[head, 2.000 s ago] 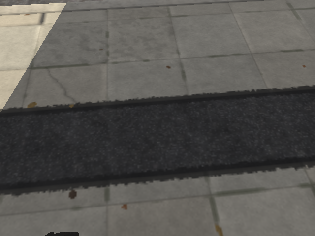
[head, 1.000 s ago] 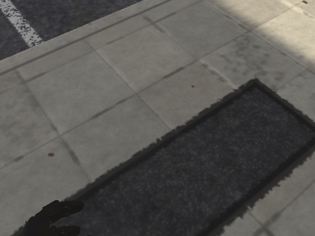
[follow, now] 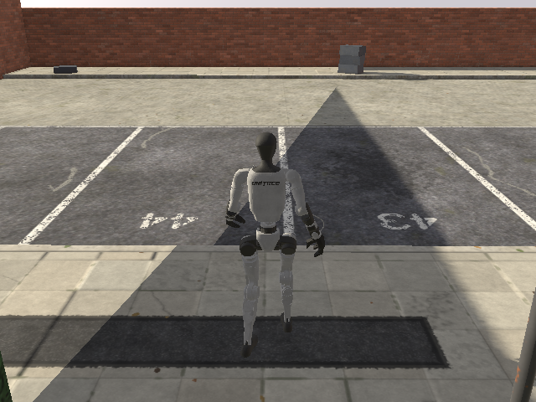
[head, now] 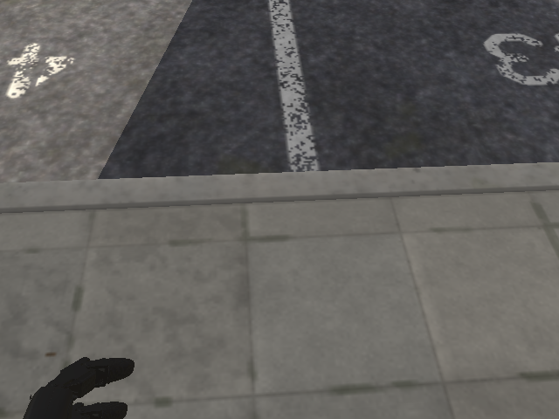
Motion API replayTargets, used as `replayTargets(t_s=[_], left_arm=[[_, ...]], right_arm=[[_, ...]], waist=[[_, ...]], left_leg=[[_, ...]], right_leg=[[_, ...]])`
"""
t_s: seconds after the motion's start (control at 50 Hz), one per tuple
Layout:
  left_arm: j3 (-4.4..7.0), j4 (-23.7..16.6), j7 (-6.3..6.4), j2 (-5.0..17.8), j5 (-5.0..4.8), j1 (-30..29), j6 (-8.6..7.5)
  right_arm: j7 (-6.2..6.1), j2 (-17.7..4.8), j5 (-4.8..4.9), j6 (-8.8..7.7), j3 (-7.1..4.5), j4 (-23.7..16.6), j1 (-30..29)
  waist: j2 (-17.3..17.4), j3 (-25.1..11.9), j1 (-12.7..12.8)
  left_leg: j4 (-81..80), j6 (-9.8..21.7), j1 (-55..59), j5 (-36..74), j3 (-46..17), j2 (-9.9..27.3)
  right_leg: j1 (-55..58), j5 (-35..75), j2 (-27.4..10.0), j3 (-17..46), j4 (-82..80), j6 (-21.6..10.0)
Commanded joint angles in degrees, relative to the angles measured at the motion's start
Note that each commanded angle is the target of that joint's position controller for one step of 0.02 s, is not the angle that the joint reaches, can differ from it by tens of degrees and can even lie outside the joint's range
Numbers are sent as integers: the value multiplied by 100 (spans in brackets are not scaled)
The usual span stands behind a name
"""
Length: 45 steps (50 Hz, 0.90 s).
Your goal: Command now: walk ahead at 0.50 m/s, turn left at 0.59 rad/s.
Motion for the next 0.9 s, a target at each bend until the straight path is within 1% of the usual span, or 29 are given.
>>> replayTargets(t_s=[0.02, 0.04, 0.06, 0.08, 0.1, 0.14, 0.2, 0.24, 0.3, 0.38, 0.42, 0.44, 0.46, 0.48, 0.5, 0.52, 0.54, 0.56, 0.58, 0.6, 0.64, 0.7, 0.74, 0.78, 0.8, 0.82, 0.84, 0.86, 0.9], left_arm=[[523, -72, 112, 1539, 171, 1838, -92], [508, 83, 54, 1396, 43, 2021, -27], [378, -26, 73, 876, -21, 1715, 9], [302, -58, 99, 663, -2, 1453, 70], [247, -32, 100, 561, 25, 1233, 102], [203, 45, 114, 475, 64, 1053, 91], [264, 228, 119, 651, 38, 1115, 22], [292, 344, 129, 787, 60, 1123, 35], [293, 468, 164, 908, -2, 1040, 146], [304, 710, 173, 1090, -143, 1356, 254], [325, 756, 186, 1178, -228, 1242, 297], [300, 788, 191, 1110, -237, 1253, 307], [225, 792, 191, 912, -129, 1477, 283], [46, 648, 138, 507, 136, 1863, 228], [-83, 851, 65, 360, 78, 2348, 264], [57, 897, 42, 845, -80, 2053, 378], [58, 782, 63, 824, -147, 1619, 470], [59, 797, 136, 757, -95, 1430, 568], [85, 820, 217, 781, -37, 1432, 682], [81, 886, 265, 715, -20, 1571, 769], [55, 994, 334, 557, 14, 1759, 829], [26, 981, 353, 467, 35, 1477, 836], [14, 1015, 318, 406, 69, 1456, 814], [1, 998, 275, 462, 210, 1436, 787], [47, 891, 291, 802, 205, 1316, 777], [87, 973, 294, 910, 129, 1042, 773], [22, 924, 274, 628, 151, 871, 727], [-30, 963, 273, 480, 187, 814, 675], [-52, 1016, 265, 453, 130, 839, 572]], right_arm=[[-6, -54, -39, -116, 50, -622, 103], [-6, -323, 89, -152, 55, -666, 462], [-4, -816, 118, -122, -71, -571, 73], [7, -907, 46, -80, -106, -654, -432], [25, -817, -17, -61, -114, -725, -666], [88, -603, 14, -12, -115, -771, -663], [107, -355, 8, 44, -53, -868, -798], [95, -268, -54, 33, -13, -943, -1013], [174, -98, -98, -50, 73, -970, -1330], [318, -179, -86, -101, 53, -1113, -1789], [325, -363, -148, -110, -35, -1062, -1504], [290, -523, -190, -116, -120, -909, -1068], [215, -898, -229, -106, -229, -842, -710], [114, -1280, -421, -58, -240, -930, -397], [134, -819, -361, -47, -39, -926, -490], [208, -543, -256, -12, 19, -910, -642], [244, -433, -192, -15, 69, -871, -1013], [256, -429, -178, -19, 78, -837, -1312], [244, -494, -195, -9, 58, -831, -1586], [228, -614, -253, 13, 12, -812, -1771], [181, -514, -302, 16, 19, -746, -1893], [117, -361, -283, 28, 58, -576, -1864], [93, -298, -249, 67, 90, -466, -1918], [97, -64, -244, 76, 171, -254, -1631], [99, -95, -283, 77, 156, -179, -1430], [83, -19, -256, 83, 145, -170, -1255], [48, -145, -270, 97, 125, -142, -1494], [19, -181, -244, 112, 90, -129, -1535], [-23, -216, -265, 152, 65, 0, -1419]], waist=[[-649, -1821, 896], [-1734, -1938, 781], [-894, -1095, 904], [-443, -530, 922], [-263, -159, 806], [-491, 84, 595], [-432, 130, 561], [-283, 182, 545], [-291, 55, 612], [-403, -114, 751], [-439, -271, 479], [-326, -499, 257], [66, -816, 161], [1227, -1559, 259], [1557, -2624, 385], [929, -2336, 251], [744, -1624, 348], [500, -1119, 447], [580, -868, 606], [747, -728, 742], [902, -737, 804], [928, -731, 657], [892, -608, 731], [640, -331, 736], [172, -53, 527], [-647, 105, 260], [-686, 248, 384], [-705, 261, 359], [-532, 246, 389]], left_leg=[[3046, -83, -2552, 546, 106, 88], [4142, -209, -3843, -912, 305, 217], [4585, -279, -4180, -410, 244, 569], [4568, -308, -4122, 70, 486, 772], [4345, -327, -3960, 384, 571, 926], [3971, -324, -3551, 719, 664, 1170], [3572, -419, -3636, 1039, 794, 1258], [2969, -506, -3612, 1337, 828, 1194], [1649, -495, -2927, 2237, 1186, 1023], [549, -317, -2349, 2529, 1333, 799], [-24, -99, -1798, 2446, 1414, 644], [-441, 52, -1084, 2870, 1514, 482], [-432, 235, -139, 4677, 1206, 821], [212, 1079, 1779, 7603, -522, 2374], [26, 1849, 2033, 7700, -1524, 3189], [-210, 1660, 1430, 6523, -1081, 2749], [-388, 1368, 885, 5590, -616, 2421], [-630, 1157, 182, 4798, -370, 2209], [-881, 1009, -541, 4160, -124, 2027], [-1088, 963, -1151, 3762, 88, 1878], [-1245, 984, -1534, 3189, 305, 1758], [-1322, 900, -1603, 1957, 315, 1714], [-1278, 707, -1810, 858, 341, 1592], [-1154, 182, -2104, -224, 466, 1257], [-806, -93, -2097, -389, 705, 935], [-665, -284, -1484, 304, 1121, 641], [-403, -349, -948, 794, 1168, 628], [-305, -310, -719, 1064, 1173, 654], [-351, -215, -721, 1275, 1068, 733]], right_leg=[[4396, -414, -2051, 2524, -89, -1179], [4734, -1843, -2713, 4355, -622, -1639], [4022, -2494, -2470, 3711, -808, -1405], [3266, -2193, -2175, 2753, -868, -1154], [2601, -1631, -1901, 2138, -1030, -1045], [1900, -940, -1568, 1292, -1327, -934], [1767, -187, -1583, 631, -1601, -1081], [1779, 1240, -1595, 232, -1516, -1156], [1693, 2361, -1315, -554, -1289, -990], [2150, 2377, -1438, -587, -889, -833], [2302, 2641, -1448, -562, -299, -678], [2226, 2736, -1259, -663, 302, -531], [1733, 1958, -933, -907, 1197, -243], [-22, -1352, -392, -1011, 3083, 171], [-259, -3863, -281, -87, 3989, 325], [-287, -3753, -515, 186, 4200, 378], [-588, -3606, -629, 57, 4055, 379], [-587, -3351, -713, 14, 3709, 412], [-194, -3009, -747, -20, 3365, 461], [255, -2672, -651, -149, 3165, 522], [721, -2334, -575, -226, 2671, 548], [1060, -1729, -556, -224, 1816, 428], [1503, -1121, -453, -332, 1033, 301], [1882, -604, -585, -144, 227, 73], [1575, -737, -1000, 278, -116, -115], [615, -2195, -1001, 320, -349, -294], [72, -2917, -843, 317, -638, -228], [-67, -2913, -808, 284, -720, -109], [180, -2319, -692, 137, -565, 25]])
